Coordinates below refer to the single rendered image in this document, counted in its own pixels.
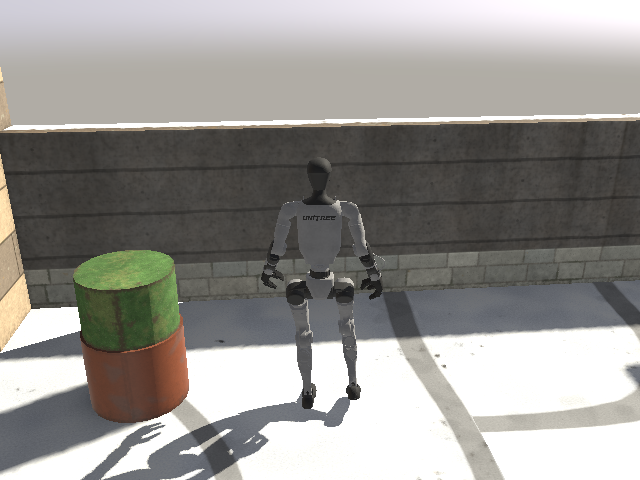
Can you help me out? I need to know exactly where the humanoid robot head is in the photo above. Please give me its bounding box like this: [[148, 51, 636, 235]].
[[302, 157, 337, 205]]

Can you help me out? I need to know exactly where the humanoid robot torso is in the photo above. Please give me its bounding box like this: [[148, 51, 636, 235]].
[[296, 196, 343, 300]]

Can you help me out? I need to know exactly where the right robot upper arm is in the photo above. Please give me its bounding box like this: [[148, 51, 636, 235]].
[[340, 201, 369, 257]]

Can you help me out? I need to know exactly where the left robot hand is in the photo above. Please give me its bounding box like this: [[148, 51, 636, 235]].
[[261, 270, 284, 289]]

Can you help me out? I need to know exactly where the robot right forearm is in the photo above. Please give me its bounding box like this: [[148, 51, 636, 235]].
[[359, 241, 381, 281]]

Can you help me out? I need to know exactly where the robot left forearm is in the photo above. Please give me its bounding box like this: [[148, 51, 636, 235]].
[[263, 240, 281, 275]]

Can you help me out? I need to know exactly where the right robot hand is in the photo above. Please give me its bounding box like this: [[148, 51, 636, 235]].
[[360, 276, 384, 300]]

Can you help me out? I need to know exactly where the left robot upper arm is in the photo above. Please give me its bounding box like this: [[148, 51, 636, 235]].
[[271, 201, 299, 256]]

